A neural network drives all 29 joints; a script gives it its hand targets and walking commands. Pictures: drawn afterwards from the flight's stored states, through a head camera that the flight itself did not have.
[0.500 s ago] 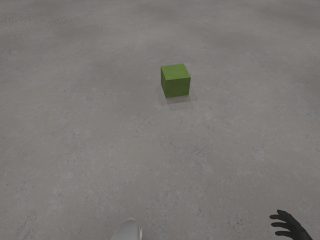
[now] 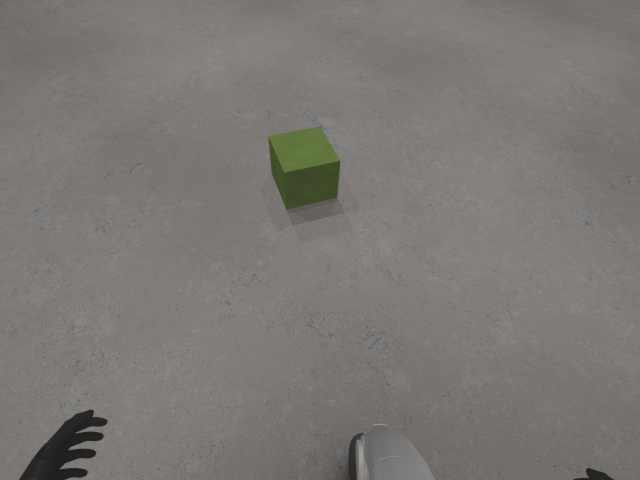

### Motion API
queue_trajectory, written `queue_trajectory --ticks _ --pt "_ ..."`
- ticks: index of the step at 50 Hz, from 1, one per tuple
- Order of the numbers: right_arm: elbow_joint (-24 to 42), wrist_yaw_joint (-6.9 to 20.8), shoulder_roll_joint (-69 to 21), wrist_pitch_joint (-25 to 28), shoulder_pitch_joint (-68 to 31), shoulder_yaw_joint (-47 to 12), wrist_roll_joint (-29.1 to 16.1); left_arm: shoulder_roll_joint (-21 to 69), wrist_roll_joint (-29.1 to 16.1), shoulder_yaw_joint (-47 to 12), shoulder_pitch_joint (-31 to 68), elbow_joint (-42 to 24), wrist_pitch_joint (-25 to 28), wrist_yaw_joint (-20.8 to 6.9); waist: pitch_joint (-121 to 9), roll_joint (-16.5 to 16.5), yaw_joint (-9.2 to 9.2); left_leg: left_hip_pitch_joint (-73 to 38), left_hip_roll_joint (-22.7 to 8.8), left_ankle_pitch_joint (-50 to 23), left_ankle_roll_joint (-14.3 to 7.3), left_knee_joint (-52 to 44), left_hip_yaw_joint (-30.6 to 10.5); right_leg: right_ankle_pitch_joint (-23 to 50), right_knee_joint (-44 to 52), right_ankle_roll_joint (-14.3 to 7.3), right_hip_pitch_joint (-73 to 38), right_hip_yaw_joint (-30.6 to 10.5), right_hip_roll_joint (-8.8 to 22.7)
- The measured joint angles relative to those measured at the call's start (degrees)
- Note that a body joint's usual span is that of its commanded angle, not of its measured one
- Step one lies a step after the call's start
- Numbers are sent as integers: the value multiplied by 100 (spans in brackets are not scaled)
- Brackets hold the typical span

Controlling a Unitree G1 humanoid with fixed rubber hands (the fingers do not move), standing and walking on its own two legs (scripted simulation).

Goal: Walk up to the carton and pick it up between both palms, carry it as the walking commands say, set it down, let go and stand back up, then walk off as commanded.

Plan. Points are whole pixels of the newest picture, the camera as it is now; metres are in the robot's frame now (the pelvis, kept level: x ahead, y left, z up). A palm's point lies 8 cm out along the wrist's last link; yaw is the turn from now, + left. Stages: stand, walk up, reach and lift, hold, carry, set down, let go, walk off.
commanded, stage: walk up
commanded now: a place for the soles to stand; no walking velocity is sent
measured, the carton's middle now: (303, 167) +1.39 -0.05 -0.67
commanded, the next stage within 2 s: none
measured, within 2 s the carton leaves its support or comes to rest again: neither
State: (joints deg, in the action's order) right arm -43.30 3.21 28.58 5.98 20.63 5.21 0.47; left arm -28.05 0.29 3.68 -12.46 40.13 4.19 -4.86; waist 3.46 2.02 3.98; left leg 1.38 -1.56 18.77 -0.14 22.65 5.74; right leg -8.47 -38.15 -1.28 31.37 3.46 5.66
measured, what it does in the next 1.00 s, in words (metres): walks ahead: right foot, then left foot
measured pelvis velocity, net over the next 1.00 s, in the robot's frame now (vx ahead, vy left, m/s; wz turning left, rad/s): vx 0.43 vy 0.00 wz -0.03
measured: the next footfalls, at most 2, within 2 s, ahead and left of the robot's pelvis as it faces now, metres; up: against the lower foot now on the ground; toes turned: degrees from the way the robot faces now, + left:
right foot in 0.08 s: +0.22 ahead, -0.13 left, +0.00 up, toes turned -4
left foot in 0.54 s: +0.38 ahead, +0.14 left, +0.00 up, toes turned +5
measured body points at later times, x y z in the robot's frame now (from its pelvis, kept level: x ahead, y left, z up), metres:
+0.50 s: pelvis +0.23 +0.00 +0.00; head +0.22 +0.02 +0.45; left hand +0.23 +0.37 -0.09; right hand +0.42 -0.32 -0.05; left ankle +0.35 +0.14 -0.72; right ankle +0.19 -0.12 -0.74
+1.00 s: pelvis +0.43 +0.00 -0.02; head +0.45 -0.01 +0.43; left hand +0.62 +0.32 -0.07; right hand +0.45 -0.35 -0.11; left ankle +0.35 +0.14 -0.72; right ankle +0.51 -0.12 -0.74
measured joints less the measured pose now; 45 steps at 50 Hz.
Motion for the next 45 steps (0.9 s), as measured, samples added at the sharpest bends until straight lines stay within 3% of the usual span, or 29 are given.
queue_trajectory --ticks 2,4,5,7,10,16,21,24,27,29,31,33,38,45 --pt "23 -6 54 13 90 3 7 29 13 43 138 -30 19 -43 -63 -94 71 -75 -46 351 63 283 -48 408 277 -81 -169 80 -83" --pt "42 -27 53 18 173 -15 24 -39 -2 98 172 -69 64 -33 -175 -91 72 56 -69 824 22 995 -134 343 472 -191 -556 66 -157" --pt "2 -35 56 3 98 -31 26 -2 14 151 191 -69 92 13 -133 -203 -25 331 -169 939 -95 1780 -243 118 278 -176 -565 107 -261" --pt "10 -71 -18 -63 -123 -91 12 76 22 131 76 -117 119 110 15 -360 -216 1033 -73 822 -252 3423 -671 -221 27 -147 -707 171 -399" --pt "40 -94 -111 -110 -360 -174 2 132 -23 66 -261 -64 135 189 41 -484 -408 1998 -107 352 -276 4254 -657 -318 327 -201 -1188 274 -454" --pt "84 138 -69 -225 -636 -119 40 -52 42 135 -947 127 226 185 -28 -431 -763 3002 -385 -343 -58 2849 -414 -299 1211 -203 -1991 319 -495" --pt "67 258 -77 -291 -847 -24 72 -208 26 193 -1395 202 201 146 -202 -279 -894 2969 -429 -1135 56 1616 -330 -523 1510 -83 -2419 273 -491" --pt "101 273 -120 -272 -937 12 40 -279 32 186 -1413 188 163 129 -360 -130 -922 2647 -350 -1213 -14 1164 -307 -840 1394 -13 -2511 242 -432" --pt "164 215 21 -164 -989 68 66 -248 52 105 -1358 126 138 150 -468 -83 -850 2149 -170 -743 -217 863 -332 -1496 602 -46 -2312 160 -301" --pt "245 104 9 -56 -1031 88 94 -131 53 61 -1181 158 97 173 -314 64 -775 2117 -37 -706 -183 1185 -151 -1755 -756 -176 -1803 -152 -185" --pt "297 30 -47 -2 -945 56 22 -15 72 -36 -1049 140 57 209 -216 92 -647 1878 -39 -558 -182 1152 -40 -1604 -1774 -130 -1264 -317 -281" --pt "285 -27 -97 13 -725 23 -24 17 40 -106 -864 106 65 215 -144 99 -466 1568 -37 -556 -179 874 -28 -1445 -2142 -84 -839 -284 -298" --pt "173 -72 -108 -1 -99 -12 -34 -60 7 -41 -410 -21 24 155 16 89 -122 943 -18 -498 -184 342 -6 -1052 -1416 57 -212 -202 -123" --pt "58 -76 11 5 380 -21 -4 26 55 65 134 -80 -33 6 9 -81 99 470 -18 -83 -26 214 80 60 209 -64 -293 -139 -95"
